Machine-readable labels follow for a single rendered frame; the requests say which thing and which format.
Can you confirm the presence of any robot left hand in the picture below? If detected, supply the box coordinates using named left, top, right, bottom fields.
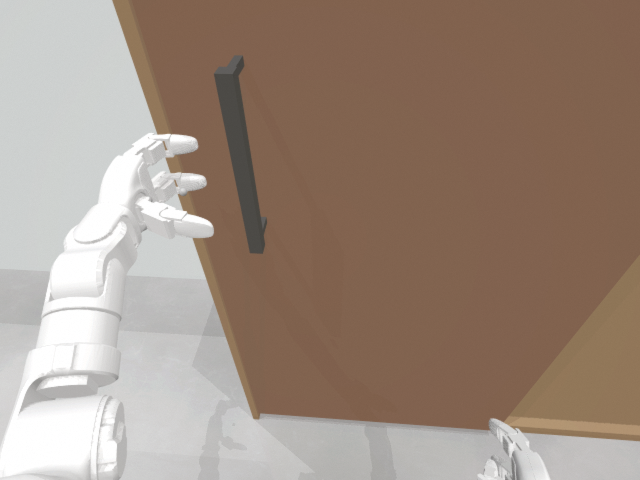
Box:
left=98, top=133, right=214, bottom=239

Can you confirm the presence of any left robot upper arm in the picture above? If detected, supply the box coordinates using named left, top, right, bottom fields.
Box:
left=0, top=395, right=127, bottom=480

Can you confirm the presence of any robot right hand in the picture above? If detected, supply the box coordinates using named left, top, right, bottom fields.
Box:
left=478, top=418, right=551, bottom=480

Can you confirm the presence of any robot left forearm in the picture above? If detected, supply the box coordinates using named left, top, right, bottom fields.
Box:
left=0, top=203, right=142, bottom=478

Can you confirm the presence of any handle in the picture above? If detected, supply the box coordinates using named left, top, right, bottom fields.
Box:
left=214, top=55, right=267, bottom=254

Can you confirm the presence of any wardrobe door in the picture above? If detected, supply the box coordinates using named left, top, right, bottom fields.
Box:
left=509, top=255, right=640, bottom=425
left=132, top=0, right=640, bottom=430

